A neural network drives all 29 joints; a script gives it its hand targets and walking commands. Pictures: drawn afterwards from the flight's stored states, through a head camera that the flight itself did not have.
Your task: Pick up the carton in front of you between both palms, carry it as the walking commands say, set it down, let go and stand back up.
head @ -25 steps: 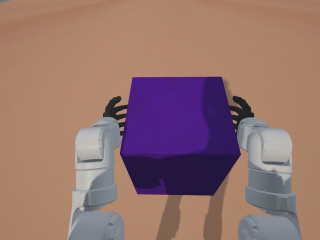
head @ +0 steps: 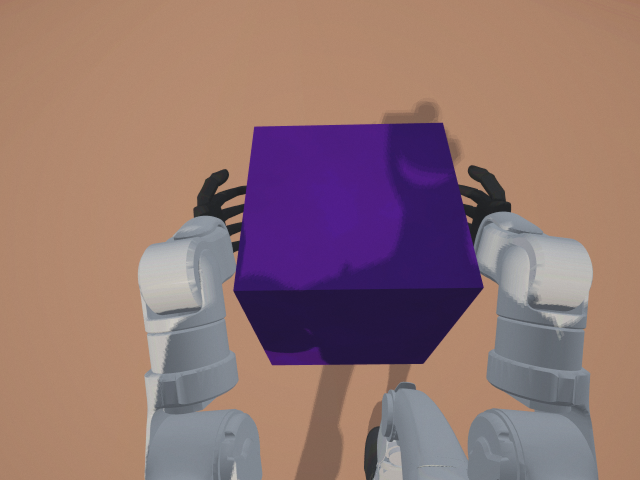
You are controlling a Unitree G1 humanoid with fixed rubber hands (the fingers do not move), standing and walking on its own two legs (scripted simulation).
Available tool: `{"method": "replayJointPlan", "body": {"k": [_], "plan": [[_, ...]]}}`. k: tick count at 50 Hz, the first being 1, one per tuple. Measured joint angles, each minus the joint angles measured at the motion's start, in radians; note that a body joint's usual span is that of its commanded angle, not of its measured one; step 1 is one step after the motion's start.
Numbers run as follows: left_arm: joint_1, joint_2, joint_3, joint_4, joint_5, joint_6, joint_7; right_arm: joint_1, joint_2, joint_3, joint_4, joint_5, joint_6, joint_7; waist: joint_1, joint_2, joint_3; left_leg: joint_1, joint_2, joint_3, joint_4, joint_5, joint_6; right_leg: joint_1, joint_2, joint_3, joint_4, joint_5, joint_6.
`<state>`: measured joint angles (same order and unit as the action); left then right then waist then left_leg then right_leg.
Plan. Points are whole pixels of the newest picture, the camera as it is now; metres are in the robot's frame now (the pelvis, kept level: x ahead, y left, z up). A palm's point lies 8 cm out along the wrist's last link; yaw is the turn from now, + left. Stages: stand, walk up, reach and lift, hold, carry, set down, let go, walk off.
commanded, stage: carry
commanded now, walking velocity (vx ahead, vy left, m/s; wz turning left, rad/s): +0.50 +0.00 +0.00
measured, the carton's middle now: (347, 257) +0.37 -0.01 +0.08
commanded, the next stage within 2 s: none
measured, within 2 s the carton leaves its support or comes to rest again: neither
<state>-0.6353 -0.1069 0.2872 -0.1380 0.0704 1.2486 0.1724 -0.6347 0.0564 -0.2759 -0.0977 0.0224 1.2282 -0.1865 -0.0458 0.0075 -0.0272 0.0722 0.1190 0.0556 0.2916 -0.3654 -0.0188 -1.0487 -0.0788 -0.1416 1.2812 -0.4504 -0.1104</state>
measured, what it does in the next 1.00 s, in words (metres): climbs: right foot 0.13 m higher, then left foot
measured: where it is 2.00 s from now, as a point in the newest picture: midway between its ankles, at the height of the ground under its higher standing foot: (341, 188)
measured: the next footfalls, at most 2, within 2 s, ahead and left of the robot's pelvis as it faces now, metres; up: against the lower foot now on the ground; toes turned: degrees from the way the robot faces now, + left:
right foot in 0.02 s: +0.24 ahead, -0.12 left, +0.13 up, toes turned -6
left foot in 0.66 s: +0.57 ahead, +0.03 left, +0.13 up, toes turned +5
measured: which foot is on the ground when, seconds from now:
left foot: down 0.00-0.04, up 0.06-0.64, down 0.66-1.00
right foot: up 0.00-0.00, down 0.02-0.66, up 0.68-1.00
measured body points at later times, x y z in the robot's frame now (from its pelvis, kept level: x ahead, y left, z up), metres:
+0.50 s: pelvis +0.28 -0.05 +0.13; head +0.27 -0.07 +0.58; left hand +0.65 +0.09 +0.33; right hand +0.64 -0.22 +0.32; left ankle +0.45 +0.08 -0.54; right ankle +0.20 -0.11 -0.61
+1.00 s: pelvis +0.58 -0.05 +0.14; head +0.63 -0.03 +0.59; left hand +0.92 +0.10 +0.21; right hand +0.91 -0.21 +0.21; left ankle +0.53 +0.03 -0.61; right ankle +0.69 -0.21 -0.55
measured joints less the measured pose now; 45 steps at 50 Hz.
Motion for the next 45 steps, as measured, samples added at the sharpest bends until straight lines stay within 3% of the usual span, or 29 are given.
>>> {"method": "replayJointPlan", "body": {"k": [2, 4, 5, 7, 10, 14, 21, 26, 30, 32, 34, 36, 38, 41, 45], "plan": [[-0.007, -0.003, -0.019, 0.017, -0.004, -0.020, -0.005, 0.007, 0.000, -0.019, -0.021, -0.011, -0.003, 0.019, 0.085, 0.007, 0.037, -0.086, 0.026, -0.031, 0.293, 0.055, 0.012, 0.107, 0.047, -0.020, -0.121, 0.150, -0.008], [-0.005, 0.003, -0.036, 0.014, -0.014, -0.045, -0.001, -0.001, 0.002, -0.031, -0.036, -0.019, -0.015, 0.028, 0.139, 0.014, 0.085, -0.292, -0.056, -0.166, 0.800, 0.090, 0.025, 0.152, 0.064, -0.026, -0.122, 0.143, -0.010], [0.004, 0.007, -0.040, 0.005, -0.028, -0.053, 0.003, 0.000, 0.010, -0.036, -0.048, -0.026, -0.015, 0.029, 0.153, 0.022, 0.108, -0.383, -0.100, -0.202, 1.008, 0.102, 0.039, 0.191, 0.074, -0.030, -0.150, 0.130, -0.011], [0.024, 0.014, -0.043, -0.018, -0.057, -0.061, 0.007, 0.017, 0.038, -0.041, -0.091, -0.046, -0.014, 0.031, 0.165, 0.032, 0.138, -0.541, -0.146, -0.202, 1.264, 0.109, 0.065, 0.280, 0.092, -0.036, -0.238, 0.122, -0.012], [0.024, 0.018, -0.036, -0.045, -0.089, -0.067, 0.008, 0.050, 0.073, -0.041, -0.168, -0.073, -0.017, 0.033, 0.161, 0.018, 0.155, -0.731, -0.149, -0.137, 1.372, 0.069, 0.092, 0.416, 0.103, -0.042, -0.394, 0.140, -0.014], [0.001, 0.025, -0.038, -0.066, -0.100, -0.065, 0.005, 0.058, 0.074, -0.028, -0.220, -0.085, -0.018, 0.036, 0.150, -0.014, 0.131, -0.867, -0.111, -0.044, 1.197, -0.008, 0.093, 0.582, 0.104, -0.027, -0.585, 0.161, -0.016], [-0.074, 0.055, -0.030, 0.003, -0.072, 0.006, 0.000, -0.023, 0.013, 0.000, -0.126, -0.086, 0.050, 0.036, 0.102, -0.003, -0.012, -0.895, -0.055, 0.003, 0.767, 0.236, 0.076, 0.811, 0.109, 0.017, -0.805, 0.145, 0.007], [-0.123, 0.061, -0.014, 0.106, -0.044, 0.061, 0.000, -0.091, -0.024, -0.013, -0.001, -0.071, 0.111, 0.024, 0.082, 0.012, -0.091, -0.798, -0.058, 0.035, 0.478, 0.318, 0.079, 0.950, 0.115, 0.046, -0.892, 0.091, 0.027], [-0.145, 0.061, 0.003, 0.163, -0.026, 0.085, 0.000, -0.137, -0.036, -0.028, 0.090, -0.066, 0.131, 0.017, 0.077, 0.010, -0.110, -0.685, -0.093, 0.082, 0.299, 0.329, 0.097, 1.051, 0.113, 0.065, -0.918, 0.022, 0.050], [-0.149, 0.067, 0.016, 0.179, -0.022, 0.093, 0.000, -0.159, -0.034, -0.029, 0.138, -0.069, 0.125, 0.016, 0.065, 0.005, -0.100, -0.588, -0.121, 0.113, 0.197, 0.330, 0.100, 1.069, 0.105, 0.070, -0.839, -0.033, 0.064], [-0.142, 0.079, 0.030, 0.191, -0.027, 0.087, -0.001, -0.165, -0.017, -0.027, 0.176, -0.079, 0.099, 0.014, 0.039, -0.020, -0.081, -0.564, -0.140, 0.126, 0.232, 0.276, 0.117, 0.978, 0.080, 0.080, -0.572, -0.032, 0.080], [-0.121, 0.078, 0.045, 0.202, -0.030, 0.074, -0.001, -0.150, 0.002, -0.028, 0.199, -0.091, 0.076, 0.013, 0.021, -0.018, -0.049, -0.547, -0.139, 0.125, 0.258, 0.224, 0.131, 0.823, 0.095, 0.122, -0.253, 0.001, 0.080], [-0.094, 0.056, 0.053, 0.200, -0.019, 0.057, -0.001, -0.108, 0.018, -0.036, 0.187, -0.094, 0.059, 0.014, 0.013, -0.013, -0.018, -0.504, -0.137, 0.116, 0.221, 0.216, 0.126, 0.687, 0.091, 0.130, -0.097, 0.055, 0.076], [-0.045, 0.017, 0.056, 0.166, -0.002, 0.014, -0.005, -0.035, 0.044, -0.048, 0.131, -0.089, 0.018, 0.026, 0.011, -0.014, 0.022, -0.434, -0.137, 0.104, 0.145, 0.212, 0.123, 0.539, 0.049, 0.126, -0.121, 0.126, 0.092], [0.064, -0.023, 0.028, 0.091, 0.005, -0.059, -0.019, 0.086, 0.085, -0.043, 0.042, -0.087, -0.054, 0.036, 0.023, -0.017, 0.041, -0.342, -0.130, 0.086, 0.056, 0.193, 0.110, 0.426, 0.003, 0.114, -0.296, 0.174, 0.129]]}}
